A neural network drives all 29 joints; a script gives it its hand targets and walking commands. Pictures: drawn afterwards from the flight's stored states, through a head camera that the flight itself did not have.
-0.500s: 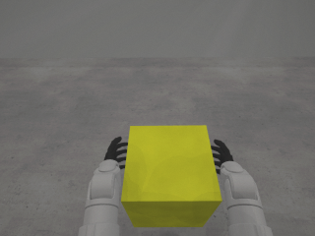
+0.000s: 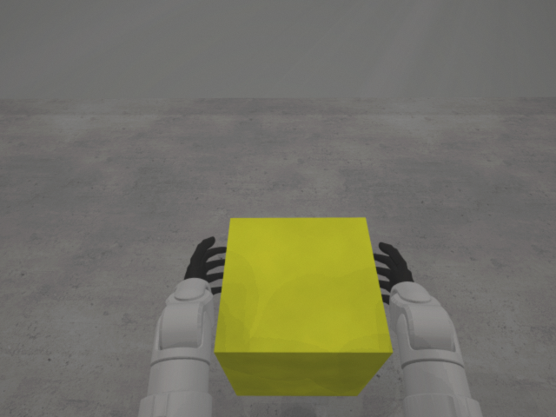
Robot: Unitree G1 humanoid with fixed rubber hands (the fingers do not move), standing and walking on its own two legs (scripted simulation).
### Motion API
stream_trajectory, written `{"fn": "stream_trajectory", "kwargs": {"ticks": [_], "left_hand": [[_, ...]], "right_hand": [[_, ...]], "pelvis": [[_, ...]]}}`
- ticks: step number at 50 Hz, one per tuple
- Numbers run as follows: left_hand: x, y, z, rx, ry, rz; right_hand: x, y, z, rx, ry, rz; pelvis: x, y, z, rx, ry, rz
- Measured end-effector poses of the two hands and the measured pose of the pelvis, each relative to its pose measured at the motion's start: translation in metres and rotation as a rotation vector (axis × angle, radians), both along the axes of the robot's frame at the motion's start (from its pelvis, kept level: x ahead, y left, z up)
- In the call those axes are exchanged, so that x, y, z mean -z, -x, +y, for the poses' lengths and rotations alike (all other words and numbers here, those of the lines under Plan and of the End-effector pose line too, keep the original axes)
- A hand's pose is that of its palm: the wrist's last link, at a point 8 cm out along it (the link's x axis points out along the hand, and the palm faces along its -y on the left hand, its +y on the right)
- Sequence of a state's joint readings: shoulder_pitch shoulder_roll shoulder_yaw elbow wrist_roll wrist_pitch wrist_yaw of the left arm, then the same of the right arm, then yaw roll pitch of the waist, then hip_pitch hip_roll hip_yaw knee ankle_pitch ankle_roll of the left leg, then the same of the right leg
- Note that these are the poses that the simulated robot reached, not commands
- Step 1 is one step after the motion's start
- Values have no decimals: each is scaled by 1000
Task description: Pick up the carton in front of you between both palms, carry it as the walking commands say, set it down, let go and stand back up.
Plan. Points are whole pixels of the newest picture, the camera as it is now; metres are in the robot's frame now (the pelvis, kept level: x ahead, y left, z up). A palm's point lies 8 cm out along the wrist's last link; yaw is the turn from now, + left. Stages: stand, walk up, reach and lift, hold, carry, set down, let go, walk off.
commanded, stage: carry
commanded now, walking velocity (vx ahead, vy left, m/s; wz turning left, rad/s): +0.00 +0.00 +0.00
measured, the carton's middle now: (297, 312) +0.29 +0.00 -0.04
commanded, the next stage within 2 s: hold in 0.18 s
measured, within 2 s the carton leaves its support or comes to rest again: neither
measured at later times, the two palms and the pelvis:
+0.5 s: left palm (194, 301) +0.27 +0.15 +0.04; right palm (403, 304) +0.27 -0.15 +0.03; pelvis -0.01 +0.00 +0.00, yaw +0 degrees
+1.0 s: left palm (204, 294) +0.28 +0.13 +0.06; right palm (417, 311) +0.25 -0.16 +0.04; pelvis -0.03 +0.00 +0.00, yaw -4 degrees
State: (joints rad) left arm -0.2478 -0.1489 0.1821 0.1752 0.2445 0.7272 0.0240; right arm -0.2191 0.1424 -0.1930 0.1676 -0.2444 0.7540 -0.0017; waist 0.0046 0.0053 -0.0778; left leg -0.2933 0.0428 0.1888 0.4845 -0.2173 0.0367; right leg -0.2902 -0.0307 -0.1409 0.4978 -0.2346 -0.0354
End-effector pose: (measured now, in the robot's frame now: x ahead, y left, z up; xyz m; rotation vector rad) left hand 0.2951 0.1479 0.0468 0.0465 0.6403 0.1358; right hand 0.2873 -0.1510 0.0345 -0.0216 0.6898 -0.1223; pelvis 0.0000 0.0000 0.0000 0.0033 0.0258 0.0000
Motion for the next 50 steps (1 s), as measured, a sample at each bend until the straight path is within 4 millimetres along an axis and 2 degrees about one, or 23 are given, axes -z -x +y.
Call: {"fn": "stream_trajectory", "kwargs": {"ticks": [12, 21, 36, 45, 50], "left_hand": [[0, 2, -1, 6, -2, -4], [3, 17, 1, -4, -4, 14], [-8, 32, 0, -12, 6, -17], [-7, 28, -13, 29, 27, -12], [-8, 19, -15, 22, 49, -14]], "right_hand": [[-2, 1, -1, 3, 0, -4], [2, 14, 1, -21, 13, 14], [-5, 31, 0, -1, -16, -18], [-7, 41, -12, 47, -7, -14], [-7, 35, -14, 70, -32, -16]], "pelvis": [[0, 0, -1, 3, 2, 2], [-5, 5, -3, -3, 2, -128], [0, 29, -3, 15, 1, -210], [2, 34, -1, 41, 7, -219], [4, 32, -1, 67, 8, -219]]}}
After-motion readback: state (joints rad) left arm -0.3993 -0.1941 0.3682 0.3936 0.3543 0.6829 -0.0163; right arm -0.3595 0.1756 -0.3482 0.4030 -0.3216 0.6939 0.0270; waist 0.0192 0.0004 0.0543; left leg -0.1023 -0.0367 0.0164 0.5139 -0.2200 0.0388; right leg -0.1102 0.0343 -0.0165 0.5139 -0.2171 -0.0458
